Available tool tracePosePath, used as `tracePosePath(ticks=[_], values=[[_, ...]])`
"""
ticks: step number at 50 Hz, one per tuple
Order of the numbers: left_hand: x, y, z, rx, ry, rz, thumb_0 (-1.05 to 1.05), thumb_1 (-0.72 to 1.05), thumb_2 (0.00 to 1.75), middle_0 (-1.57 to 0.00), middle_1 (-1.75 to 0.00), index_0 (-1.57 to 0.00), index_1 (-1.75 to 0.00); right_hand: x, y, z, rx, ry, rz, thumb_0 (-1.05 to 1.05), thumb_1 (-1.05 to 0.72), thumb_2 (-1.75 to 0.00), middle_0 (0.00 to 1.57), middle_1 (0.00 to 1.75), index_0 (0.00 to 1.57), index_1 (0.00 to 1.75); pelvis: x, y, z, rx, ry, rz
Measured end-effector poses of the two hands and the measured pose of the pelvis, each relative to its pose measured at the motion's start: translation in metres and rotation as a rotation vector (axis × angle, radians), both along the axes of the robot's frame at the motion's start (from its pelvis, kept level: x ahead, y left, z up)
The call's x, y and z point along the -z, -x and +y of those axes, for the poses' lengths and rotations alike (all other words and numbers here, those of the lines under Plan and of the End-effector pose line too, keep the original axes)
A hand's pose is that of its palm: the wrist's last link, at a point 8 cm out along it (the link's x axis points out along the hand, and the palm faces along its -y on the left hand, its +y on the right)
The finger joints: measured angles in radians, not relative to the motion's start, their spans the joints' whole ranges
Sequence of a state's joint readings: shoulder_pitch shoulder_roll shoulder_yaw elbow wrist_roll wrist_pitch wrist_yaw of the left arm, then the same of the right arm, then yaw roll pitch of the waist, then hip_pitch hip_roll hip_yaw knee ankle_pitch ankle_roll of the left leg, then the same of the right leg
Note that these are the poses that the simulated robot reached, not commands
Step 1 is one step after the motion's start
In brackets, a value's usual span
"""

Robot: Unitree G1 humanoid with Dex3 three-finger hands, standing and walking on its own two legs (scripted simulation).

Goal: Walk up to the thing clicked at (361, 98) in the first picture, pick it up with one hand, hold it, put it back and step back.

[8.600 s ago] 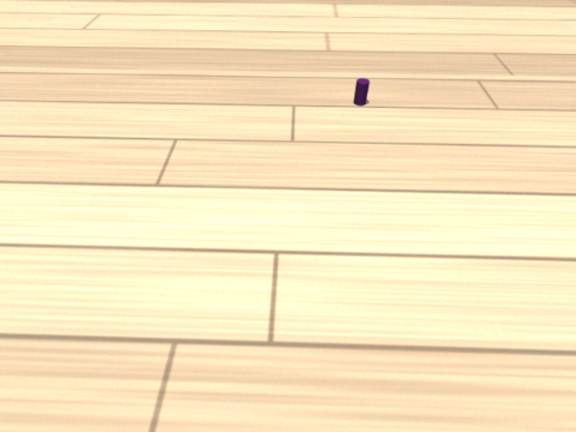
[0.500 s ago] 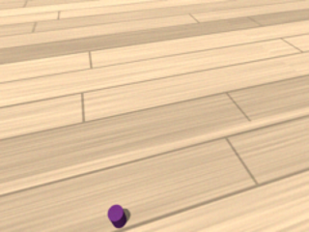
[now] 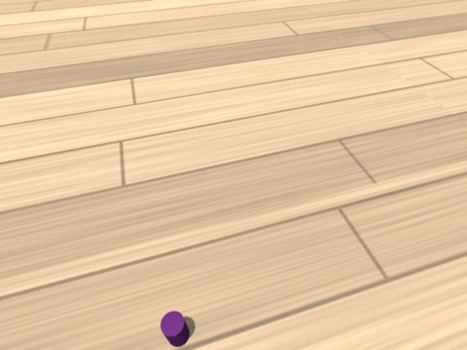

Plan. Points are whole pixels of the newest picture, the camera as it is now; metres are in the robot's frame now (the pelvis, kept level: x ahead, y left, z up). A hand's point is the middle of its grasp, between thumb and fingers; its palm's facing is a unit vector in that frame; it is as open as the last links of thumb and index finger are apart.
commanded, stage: stand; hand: left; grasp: from the side
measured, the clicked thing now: (175, 329) +0.36 +0.24 -0.71
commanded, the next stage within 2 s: go down in 0.26 s
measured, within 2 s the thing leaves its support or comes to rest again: neither
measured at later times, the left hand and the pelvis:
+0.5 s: hand out of the picture +0.11 +0.25 -0.16, palm faces +0.05 -0.94 -0.33, open 8.6 cm; pelvis -0.01 +0.00 -0.01, yaw +0 degrees
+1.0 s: hand out of the picture +0.14 +0.29 -0.20, palm faces +0.07 -0.94 -0.33, open 17.0 cm; pelvis -0.02 +0.01 -0.08, yaw -1 degrees
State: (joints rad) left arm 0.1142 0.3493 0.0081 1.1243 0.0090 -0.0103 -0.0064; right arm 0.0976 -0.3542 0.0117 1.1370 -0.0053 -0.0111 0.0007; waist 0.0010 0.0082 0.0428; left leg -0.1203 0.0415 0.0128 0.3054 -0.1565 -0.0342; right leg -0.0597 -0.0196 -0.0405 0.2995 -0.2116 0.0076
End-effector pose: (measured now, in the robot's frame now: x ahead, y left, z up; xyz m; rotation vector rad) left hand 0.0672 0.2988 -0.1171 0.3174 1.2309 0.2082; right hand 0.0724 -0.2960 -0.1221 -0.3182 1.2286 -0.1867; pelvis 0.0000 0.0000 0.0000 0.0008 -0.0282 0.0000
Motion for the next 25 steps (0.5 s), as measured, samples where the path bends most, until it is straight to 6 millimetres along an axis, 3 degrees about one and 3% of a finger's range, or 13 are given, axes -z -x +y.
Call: tracePosePath(ticks=[19,25], values=[[0.001,0.004,0.002,0.007,0.001,0.009,0.01,0.9,0.9,-0.21,-0.3,-0.2,-0.3,0.0,0.008,0.001,0.011,0.0,0.007,0.01,-0.91,-0.9,0.2,0.3,0.21,0.3,0.0,0.002,0.002,0.007,0.0,-0.002],[0.004,-0.035,-0.003,-0.029,0.02,-0.107,0.01,0.76,0.75,-0.16,-0.2,-0.16,-0.19,0.002,0.002,0.018,0.02,-0.019,-0.11,0.01,-0.94,-0.91,0.2,0.3,0.21,0.3,0.008,0.014,0.003,-0.007,0.004,0.067]])
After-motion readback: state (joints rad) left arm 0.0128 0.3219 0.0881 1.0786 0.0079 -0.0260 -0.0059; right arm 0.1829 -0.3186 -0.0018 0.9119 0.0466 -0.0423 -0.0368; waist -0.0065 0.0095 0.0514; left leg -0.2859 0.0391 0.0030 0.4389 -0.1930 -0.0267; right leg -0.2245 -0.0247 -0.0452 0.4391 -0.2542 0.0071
